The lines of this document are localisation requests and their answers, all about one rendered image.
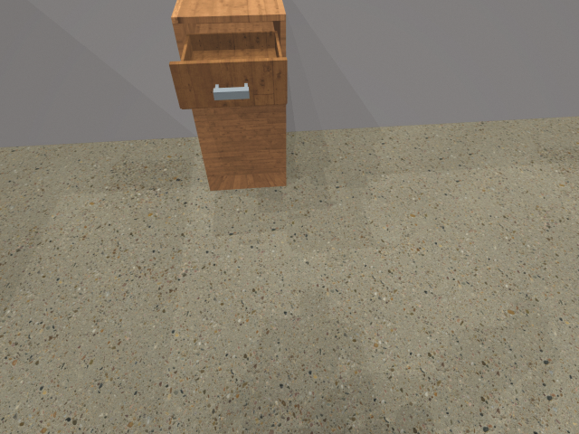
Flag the cabinet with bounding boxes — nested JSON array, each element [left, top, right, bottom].
[[171, 0, 286, 191]]

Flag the drawer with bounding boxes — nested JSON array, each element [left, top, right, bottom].
[[169, 31, 287, 109]]

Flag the handle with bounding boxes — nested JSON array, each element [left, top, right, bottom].
[[214, 83, 250, 100]]

